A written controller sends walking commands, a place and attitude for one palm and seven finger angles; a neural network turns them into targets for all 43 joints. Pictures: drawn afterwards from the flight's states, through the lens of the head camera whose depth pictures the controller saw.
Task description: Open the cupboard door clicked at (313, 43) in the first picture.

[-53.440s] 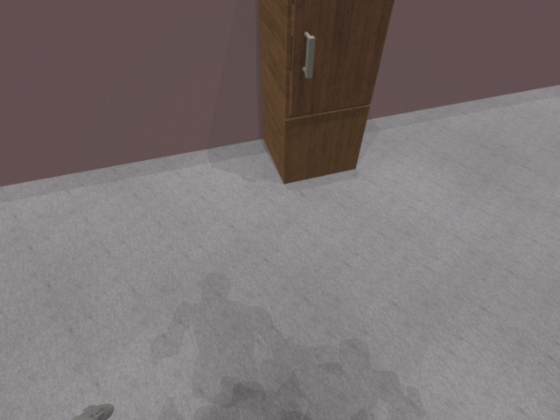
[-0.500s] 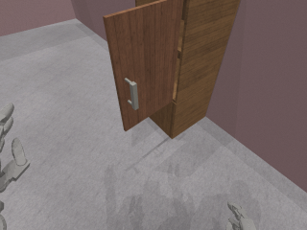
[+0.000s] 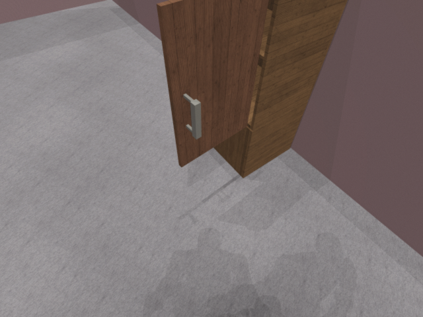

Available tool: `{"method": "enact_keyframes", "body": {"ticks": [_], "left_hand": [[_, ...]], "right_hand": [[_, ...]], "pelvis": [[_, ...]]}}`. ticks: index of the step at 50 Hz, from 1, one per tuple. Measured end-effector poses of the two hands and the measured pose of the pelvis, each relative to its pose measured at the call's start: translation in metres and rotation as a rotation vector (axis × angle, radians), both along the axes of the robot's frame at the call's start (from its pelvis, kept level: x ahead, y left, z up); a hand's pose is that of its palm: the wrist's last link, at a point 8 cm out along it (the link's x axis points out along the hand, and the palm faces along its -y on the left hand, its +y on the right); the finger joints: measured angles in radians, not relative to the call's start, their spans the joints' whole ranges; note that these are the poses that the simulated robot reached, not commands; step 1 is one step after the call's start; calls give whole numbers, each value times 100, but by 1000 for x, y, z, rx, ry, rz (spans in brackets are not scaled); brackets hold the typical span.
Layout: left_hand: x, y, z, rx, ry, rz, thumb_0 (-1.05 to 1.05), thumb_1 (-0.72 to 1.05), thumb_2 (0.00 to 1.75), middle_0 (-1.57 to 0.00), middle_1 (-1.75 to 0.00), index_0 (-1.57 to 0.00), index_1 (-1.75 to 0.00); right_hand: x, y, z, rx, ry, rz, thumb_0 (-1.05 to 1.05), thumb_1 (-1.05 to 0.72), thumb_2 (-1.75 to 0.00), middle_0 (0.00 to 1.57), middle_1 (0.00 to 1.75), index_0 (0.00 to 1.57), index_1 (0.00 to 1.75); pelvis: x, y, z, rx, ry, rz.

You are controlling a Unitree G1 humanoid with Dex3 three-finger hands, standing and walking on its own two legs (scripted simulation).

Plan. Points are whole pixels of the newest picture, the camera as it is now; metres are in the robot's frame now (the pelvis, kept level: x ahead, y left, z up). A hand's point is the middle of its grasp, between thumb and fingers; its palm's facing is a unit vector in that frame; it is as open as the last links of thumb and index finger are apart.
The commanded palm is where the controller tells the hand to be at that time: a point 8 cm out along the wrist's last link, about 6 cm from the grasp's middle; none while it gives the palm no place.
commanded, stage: let the arm hang, fingers relaxed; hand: left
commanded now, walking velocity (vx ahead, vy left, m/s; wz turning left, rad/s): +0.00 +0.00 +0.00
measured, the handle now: (192, 116) +0.69 +0.10 -0.08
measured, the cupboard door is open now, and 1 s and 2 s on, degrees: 94 94 94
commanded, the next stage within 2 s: look to check the result in 0.58 s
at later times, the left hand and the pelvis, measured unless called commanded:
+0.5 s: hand out of the picture +0.05 +0.19 -0.17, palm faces +0.00 -0.97 -0.23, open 7.3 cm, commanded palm none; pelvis +0.00 +0.00 +0.00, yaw +0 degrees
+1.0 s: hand out of the picture +0.07 +0.21 -0.16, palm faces -0.01 -0.95 -0.31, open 7.4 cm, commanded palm none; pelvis +0.01 -0.01 +0.01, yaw +0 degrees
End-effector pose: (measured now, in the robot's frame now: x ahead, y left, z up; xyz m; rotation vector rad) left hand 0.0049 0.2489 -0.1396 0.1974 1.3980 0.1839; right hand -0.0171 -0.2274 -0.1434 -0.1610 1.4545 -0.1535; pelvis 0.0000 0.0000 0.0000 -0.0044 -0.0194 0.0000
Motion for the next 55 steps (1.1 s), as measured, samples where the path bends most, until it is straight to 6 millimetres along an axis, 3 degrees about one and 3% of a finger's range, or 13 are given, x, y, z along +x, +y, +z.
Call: {"method": "enact_keyframes", "body": {"ticks": [8, 26, 43, 55], "left_hand": [[-10, 5, 7, 24, 31, 4, 0, 92, 89, -20, -30, -20, -30], [38, -14, 6, -12, -101, -35, 1, 91, 89, -20, -30, -20, -30], [49, 5, 15, 48, -88, -45, 1, 91, 89, -20, -30, -20, -30], [66, 10, 20, 66, -102, -57, 1, 91, 89, -20, -30, -20, -30]], "right_hand": [[0, 7, -7, 29, -8, -6, 1, -91, -90, 20, 30, 20, 30], [35, -18, 0, -16, -106, 10, 1, -91, -90, 20, 30, 20, 30], [44, -43, 5, -51, -83, 27, 1, -91, -90, 20, 30, 20, 30], [67, -54, 8, -68, -109, 48, 1, -91, -89, 20, 30, 20, 30]], "pelvis": [[-2, 2, 1, 6, -5, -8], [-1, -5, 3, 9, -12, -8], [7, -12, 5, 7, -6, -4], [15, -14, 6, 7, 2, -3]]}}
